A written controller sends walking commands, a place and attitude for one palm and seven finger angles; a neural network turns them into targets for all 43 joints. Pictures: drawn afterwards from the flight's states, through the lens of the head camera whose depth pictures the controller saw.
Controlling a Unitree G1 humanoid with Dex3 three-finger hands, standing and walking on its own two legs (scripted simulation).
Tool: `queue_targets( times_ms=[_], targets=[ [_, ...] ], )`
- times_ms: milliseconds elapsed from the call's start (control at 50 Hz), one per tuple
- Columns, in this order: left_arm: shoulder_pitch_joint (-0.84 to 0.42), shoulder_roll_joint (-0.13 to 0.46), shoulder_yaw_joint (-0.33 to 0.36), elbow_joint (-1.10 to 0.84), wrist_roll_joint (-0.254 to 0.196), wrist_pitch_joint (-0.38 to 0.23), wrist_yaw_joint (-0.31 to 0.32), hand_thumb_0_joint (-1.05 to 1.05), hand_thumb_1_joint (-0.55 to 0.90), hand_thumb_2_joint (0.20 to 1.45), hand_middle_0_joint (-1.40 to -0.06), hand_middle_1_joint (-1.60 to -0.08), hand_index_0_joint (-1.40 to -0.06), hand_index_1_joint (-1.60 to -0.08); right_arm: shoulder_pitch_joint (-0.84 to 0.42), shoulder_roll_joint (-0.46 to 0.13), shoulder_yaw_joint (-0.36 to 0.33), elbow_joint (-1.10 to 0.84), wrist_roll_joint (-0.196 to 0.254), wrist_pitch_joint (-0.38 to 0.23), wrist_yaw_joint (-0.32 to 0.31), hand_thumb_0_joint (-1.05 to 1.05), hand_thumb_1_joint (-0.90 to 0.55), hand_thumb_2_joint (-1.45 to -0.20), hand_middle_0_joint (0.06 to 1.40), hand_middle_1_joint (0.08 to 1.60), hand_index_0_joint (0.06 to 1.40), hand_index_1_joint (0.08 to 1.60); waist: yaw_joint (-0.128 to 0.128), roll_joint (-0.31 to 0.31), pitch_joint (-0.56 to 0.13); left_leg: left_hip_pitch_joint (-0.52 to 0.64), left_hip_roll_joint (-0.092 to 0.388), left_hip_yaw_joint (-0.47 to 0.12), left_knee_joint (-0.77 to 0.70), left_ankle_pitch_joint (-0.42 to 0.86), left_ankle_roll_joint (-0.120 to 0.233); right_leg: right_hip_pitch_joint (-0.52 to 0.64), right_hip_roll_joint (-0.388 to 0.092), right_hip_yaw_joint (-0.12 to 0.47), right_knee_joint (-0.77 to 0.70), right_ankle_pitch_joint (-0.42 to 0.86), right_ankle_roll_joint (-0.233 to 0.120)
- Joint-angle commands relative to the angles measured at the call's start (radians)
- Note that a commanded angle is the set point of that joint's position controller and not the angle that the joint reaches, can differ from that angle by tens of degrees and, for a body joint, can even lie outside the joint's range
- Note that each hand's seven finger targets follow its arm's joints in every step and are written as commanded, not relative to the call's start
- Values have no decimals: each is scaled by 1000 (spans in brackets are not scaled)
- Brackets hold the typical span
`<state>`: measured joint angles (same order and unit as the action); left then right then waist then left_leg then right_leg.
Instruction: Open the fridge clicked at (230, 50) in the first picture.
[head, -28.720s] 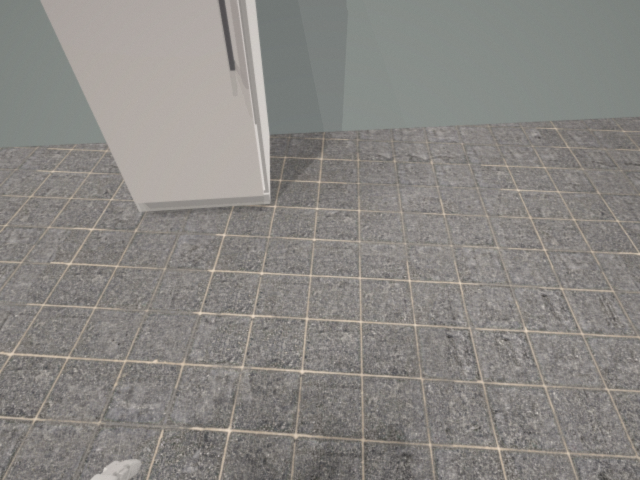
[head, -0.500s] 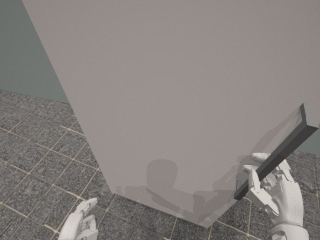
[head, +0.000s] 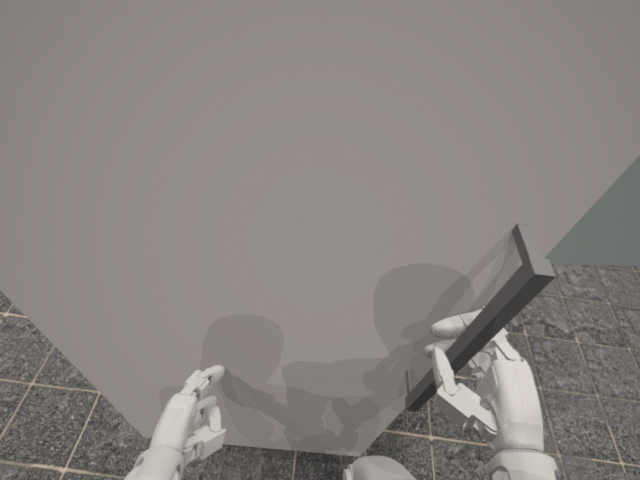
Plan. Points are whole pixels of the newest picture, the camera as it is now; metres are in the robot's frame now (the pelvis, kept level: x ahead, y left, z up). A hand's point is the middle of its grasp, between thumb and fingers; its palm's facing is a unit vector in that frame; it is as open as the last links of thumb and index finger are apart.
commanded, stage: walk backward, drawing the door open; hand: right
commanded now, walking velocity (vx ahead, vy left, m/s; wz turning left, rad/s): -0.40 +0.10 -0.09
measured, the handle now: (453, 341) +0.26 -0.13 +0.09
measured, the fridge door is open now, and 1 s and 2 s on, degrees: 7 32 75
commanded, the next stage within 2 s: stop walking and hold the door back in 1.92 s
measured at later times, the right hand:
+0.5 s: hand (438, 436) +0.16 -0.09 +0.09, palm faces +0.18 +0.96 -0.19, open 5.6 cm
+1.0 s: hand out of the picture -0.01 -0.01 +0.08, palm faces +0.45 +0.86 -0.25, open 5.8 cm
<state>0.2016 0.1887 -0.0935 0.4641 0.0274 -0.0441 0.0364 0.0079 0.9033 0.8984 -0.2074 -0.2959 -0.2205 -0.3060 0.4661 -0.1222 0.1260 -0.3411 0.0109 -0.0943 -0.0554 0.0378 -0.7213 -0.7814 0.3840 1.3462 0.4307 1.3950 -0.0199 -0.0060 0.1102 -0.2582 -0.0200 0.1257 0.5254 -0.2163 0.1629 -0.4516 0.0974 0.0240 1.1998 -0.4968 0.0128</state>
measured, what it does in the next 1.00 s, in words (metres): steps to the left, turning right: right foot, then left foot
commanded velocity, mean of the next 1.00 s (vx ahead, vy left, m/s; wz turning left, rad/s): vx -0.31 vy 0.18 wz -0.41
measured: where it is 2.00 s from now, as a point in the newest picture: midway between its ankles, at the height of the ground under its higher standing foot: outside the picture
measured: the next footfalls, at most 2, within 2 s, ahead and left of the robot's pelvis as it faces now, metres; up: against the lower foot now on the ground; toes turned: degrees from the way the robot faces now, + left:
right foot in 0.30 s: +0.02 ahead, -0.08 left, +0.00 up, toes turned -4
left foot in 0.62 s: -0.04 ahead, +0.21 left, +0.00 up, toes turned -2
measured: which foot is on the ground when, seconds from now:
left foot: down 0.00-0.28, up 0.30-0.60, down 0.62-0.94, up 0.96-1.00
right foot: up 0.00-0.28, down 0.30-0.64, up 0.66-0.94, down 0.96-1.00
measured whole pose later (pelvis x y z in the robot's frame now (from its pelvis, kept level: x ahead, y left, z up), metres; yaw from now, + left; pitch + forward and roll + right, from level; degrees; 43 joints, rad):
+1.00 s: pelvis -0.18 +0.22 +0.00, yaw -19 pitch +1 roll +0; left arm 0.25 0.23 0.03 0.59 0.03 -0.11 0.11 0.01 0.91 0.90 -0.20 -0.30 -0.20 -0.30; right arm 0.41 -0.21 -0.07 -0.25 0.01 -0.15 -0.12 -0.02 -0.70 -0.79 0.39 1.34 0.34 1.40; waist 0.06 -0.01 0.01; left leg -0.45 -0.02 0.16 0.72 -0.31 -0.05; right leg -0.19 0.01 -0.03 0.46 -0.26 -0.03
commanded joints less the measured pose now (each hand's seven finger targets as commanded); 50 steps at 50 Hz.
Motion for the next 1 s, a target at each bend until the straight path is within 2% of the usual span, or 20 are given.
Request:
queue_targets(
  times_ms=[0, 60, 120, 160, 220, 240, 260, 280, 300, 380, 560, 600, 660, 760, 880, 900, 920, 940, 960, 980],
  targets=[
    [-78, 54, 50, -89, 4, 17, 0, 0, 900, 900, -200, -300, -200, -300, -19, -68, -103, -194, -7, -121, -22, 0, -900, -900, 450, 1400, 450, 1400, 41, 148, -273, -10, 215, -107, -186, 726, -258, 75, -44, -69, 3, 148, 12],
    [-120, 69, 75, -60, -12, 17, 12, 0, 900, 900, -200, -300, -200, -300, -58, -98, -113, -215, -2, -108, -32, 0, -900, -900, 450, 1400, 450, 1400, 35, 202, -221, -184, 174, -57, -358, 210, -351, 177, -19, -135, -83, 181, 13],
    [-158, 75, 76, -63, -7, 2, 29, 0, 900, 900, -200, -300, -200, -300, -66, -81, -76, -189, -17, -93, -46, 0, -900, -900, 450, 1400, 450, 1400, 20, 158, -164, -189, 224, -146, -392, -22, -156, 173, -36, -130, -250, 126, -1],
    [-152, 82, 75, -53, -12, 0, 30, 0, 900, 900, -200, -300, -200, -300, -52, -104, -83, -183, -18, -95, -63, 0, -900, -900, 450, 1400, 450, 1400, 11, 106, -161, -122, 235, -183, -405, -18, -161, 164, -32, -119, -367, 102, -11],
    [-57, 95, 74, -59, -27, 5, 17, 0, 900, 900, -200, -300, -200, -300, -38, -111, -84, -195, -19, -107, -79, 0, -900, -900, 450, 1400, 450, 1400, 48, 84, -194, 23, 119, -106, -355, 215, -434, 265, -32, -150, -789, 165, -39],
    [-34, 122, 76, -73, -32, 12, 15, 0, 900, 900, -200, -300, -200, -300, -48, -116, -71, -204, -14, -112, -76, 0, -900, -900, 450, 1400, 450, 1400, 75, -23, -189, 27, 50, -60, -116, 206, -459, 319, -142, -53, -1036, 293, -80],
    [-114, 162, 80, -127, -21, 18, 24, 0, 900, 900, -200, -300, -200, -300, -43, -147, -89, -220, -16, -125, -85, 0, -900, -900, 450, 1400, 450, 1400, 27, -290, -193, -35, -7, -92, 240, -122, -339, 242, -395, 283, -1046, 515, -172],
    [-116, 114, 85, -140, 6, 5, 21, 0, 900, 900, -200, -300, -200, -300, -20, -138, -104, -215, -34, -126, -99, 0, -900, -900, 450, 1400, 450, 1400, -12, -269, -245, -99, 5, -225, 517, -329, -236, 222, -564, 512, -953, 927, -273],
    [-156, 113, 96, -119, 13, -4, 22, 0, 900, 900, -200, -300, -200, -300, -32, -159, -121, -235, -46, -127, -106, 0, -900, -900, 450, 1400, 450, 1400, -13, -149, -256, -151, -3, -279, 585, -348, -195, 284, -573, 421, -906, 1136, -268],
    [-85, 113, 115, -60, 2, -57, 18, 0, 900, 900, -200, -300, -200, -300, -68, -92, -81, -202, -20, -66, -95, 0, -900, -900, 450, 1400, 450, 1400, 5, -145, -249, -208, -3, -144, 355, -212, -213, 421, -389, 141, -830, 1104, -151],
    [-79, 131, 126, -24, -4, -90, 23, 0, 900, 900, -200, -300, -200, -300, -65, -132, -170, -142, -5, -49, -88, 0, -900, -900, 450, 1400, 450, 1400, 22, -214, -298, -10, -19, -43, -81, -44, -234, 366, -273, 89, -837, 784, -99],
    [-107, 112, 116, -35, -12, -80, 19, 0, 900, 900, -200, -300, -200, -300, -75, -175, -207, -145, -1, -62, -79, 0, -900, -900, 450, 1400, 450, 1400, 10, -74, -270, 51, 24, -66, -276, 199, -231, 289, -185, 24, -749, 587, -40],
    [-166, 94, 138, -24, -44, -83, 39, 0, 900, 900, -200, -300, -200, -300, -97, -253, -304, -63, 11, -40, -79, 0, -900, -900, 450, 1400, 450, 1400, -15, 380, -272, -85, 326, -256, -286, 330, -142, 52, -15, -7, -169, -26, 1],
    [-156, 71, 115, 32, 4, -88, 63, 0, 900, 900, -200, -300, -200, -300, -133, -198, -282, -15, -8, -64, -54, 0, -900, -900, 450, 1400, 450, 1400, 17, 92, -197, 25, 283, -71, -227, 325, -46, -32, -88, -67, -154, 50, 33],
    [-33, 94, 120, -4, -13, -104, 78, 0, 900, 900, -200, -300, -200, -300, -101, -178, -266, -115, 1, -79, -61, 0, -900, -900, 450, 1400, 450, 1400, 39, 109, -243, 108, 202, -36, -286, 200, -190, 212, -84, -152, -727, 40, -28],
    [15, 106, 120, -2, -17, -108, 77, 0, 900, 900, -200, -300, -200, -300, -105, -180, -252, -127, 1, -92, -59, 0, -900, -900, 450, 1400, 450, 1400, 75, -4, -239, 36, 127, 23, -138, 179, -264, 340, -107, -114, -957, 182, -46],
    [14, 138, 127, -28, -6, -117, 77, 0, 900, 900, -200, -300, -200, -300, -120, -182, -236, -152, -1, -115, -58, 0, -900, -900, 450, 1400, 450, 1400, 95, -267, -190, -139, 8, 29, 167, 22, -340, 395, -316, 221, -1144, 308, -124],
    [-15, 143, 131, -55, 27, -121, 69, 0, 900, 900, -200, -300, -200, -300, -82, -215, -254, -143, -33, -126, -72, 0, -900, -900, 450, 1400, 450, 1400, 37, -367, -223, -284, 51, -167, 528, -282, -293, 351, -613, 641, -1054, 560, -247],
    [-4, 132, 140, -29, 33, -116, 65, 0, 900, 900, -200, -300, -200, -300, -57, -231, -262, -108, -68, -132, -78, 0, -900, -900, 450, 1400, 450, 1400, 25, -201, -219, -368, 54, -227, 656, -287, -270, 417, -690, 741, -1010, 768, -313],
    [-90, 171, 161, -34, 34, -116, 56, 0, 900, 900, -200, -300, -200, -300, -52, -212, -270, -123, -60, -127, -67, 0, -900, -900, 450, 1400, 450, 1400, 7, -109, -243, -348, 23, -259, 680, -239, -248, 386, -656, 599, -1004, 672, -299]
  ],
)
